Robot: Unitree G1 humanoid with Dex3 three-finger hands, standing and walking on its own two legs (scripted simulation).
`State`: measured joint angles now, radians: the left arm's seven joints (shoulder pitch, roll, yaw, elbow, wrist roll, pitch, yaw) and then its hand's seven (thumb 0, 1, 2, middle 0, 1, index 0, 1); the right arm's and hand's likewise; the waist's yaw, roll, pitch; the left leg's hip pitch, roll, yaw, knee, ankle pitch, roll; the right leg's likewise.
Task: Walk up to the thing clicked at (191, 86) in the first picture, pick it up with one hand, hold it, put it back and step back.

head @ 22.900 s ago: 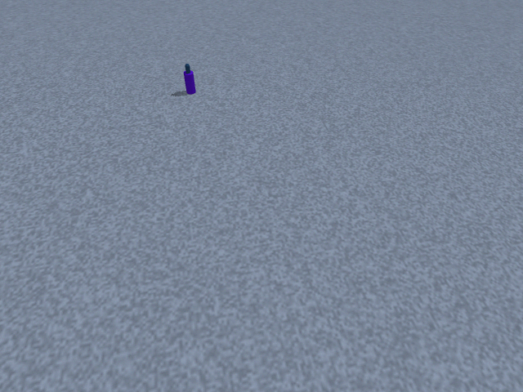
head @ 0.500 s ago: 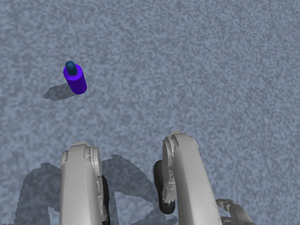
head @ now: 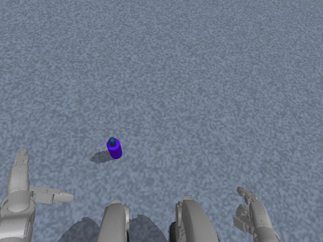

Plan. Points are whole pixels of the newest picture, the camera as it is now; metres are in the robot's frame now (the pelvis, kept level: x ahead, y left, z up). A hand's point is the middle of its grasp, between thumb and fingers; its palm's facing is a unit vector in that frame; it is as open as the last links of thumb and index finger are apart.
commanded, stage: home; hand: left
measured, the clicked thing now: (114, 147) +0.53 +0.17 -0.52
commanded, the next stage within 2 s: stand in 2.00 s
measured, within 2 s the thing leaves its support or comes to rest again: neither
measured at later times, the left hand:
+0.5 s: hand (60, 224) +0.19 +0.18 +0.04, palm faces +0.12 -0.95 -0.28, open 16.9 cm
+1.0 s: hand (59, 219) +0.20 +0.18 +0.05, palm faces +0.12 -0.95 -0.28, open 17.1 cm
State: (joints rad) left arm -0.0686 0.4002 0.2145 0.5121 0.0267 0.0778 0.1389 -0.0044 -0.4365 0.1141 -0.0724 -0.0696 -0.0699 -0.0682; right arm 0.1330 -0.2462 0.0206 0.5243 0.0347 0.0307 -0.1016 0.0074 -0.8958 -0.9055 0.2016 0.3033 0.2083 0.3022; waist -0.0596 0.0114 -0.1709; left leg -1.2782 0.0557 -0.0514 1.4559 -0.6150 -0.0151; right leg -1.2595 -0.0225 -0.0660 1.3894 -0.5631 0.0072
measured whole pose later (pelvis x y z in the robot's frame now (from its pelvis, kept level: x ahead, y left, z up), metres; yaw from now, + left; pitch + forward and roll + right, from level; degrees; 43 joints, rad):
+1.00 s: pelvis +0.03 +0.00 +0.10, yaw +2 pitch +7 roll -2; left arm 0.45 0.21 -0.01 0.02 -0.01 0.25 0.14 -0.01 -0.47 0.10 -0.07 -0.07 -0.06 -0.06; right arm 0.29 -0.20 0.03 0.52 0.01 -0.12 -0.18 0.02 -0.90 -0.91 0.20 0.30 0.21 0.30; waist -0.03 0.03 -0.10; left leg -0.60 0.05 -0.02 0.95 -0.47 -0.02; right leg -0.59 -0.02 -0.06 0.90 -0.43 0.01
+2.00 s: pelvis +0.03 +0.00 +0.10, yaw +2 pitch +7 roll -2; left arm 0.45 0.20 -0.01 0.02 -0.01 0.25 0.13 -0.01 -0.52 0.07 -0.06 -0.06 -0.06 -0.06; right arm 0.28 -0.20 0.03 0.53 0.01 -0.14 -0.19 0.02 -0.90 -0.91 0.20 0.30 0.21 0.30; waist -0.02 0.03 -0.10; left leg -0.59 0.05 -0.02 0.95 -0.48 -0.02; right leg -0.58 -0.02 -0.06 0.90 -0.44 0.01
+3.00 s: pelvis +0.03 +0.01 +0.14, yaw +3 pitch -2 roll +0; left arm 0.23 0.33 0.02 0.91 0.04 0.00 0.02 0.01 0.90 0.90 -0.20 -0.30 -0.20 -0.30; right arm 0.20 -0.32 -0.03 0.96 -0.05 0.00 -0.01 0.01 -0.90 -0.90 0.20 0.30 0.21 0.30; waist 0.01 0.01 0.05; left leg -0.27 0.00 0.00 0.62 -0.32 0.01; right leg -0.27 -0.06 -0.05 0.61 -0.31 0.03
